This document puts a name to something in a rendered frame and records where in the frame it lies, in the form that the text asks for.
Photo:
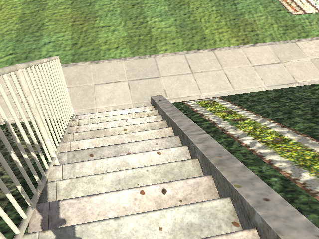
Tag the stairs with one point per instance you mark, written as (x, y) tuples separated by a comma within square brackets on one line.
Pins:
[(123, 174)]

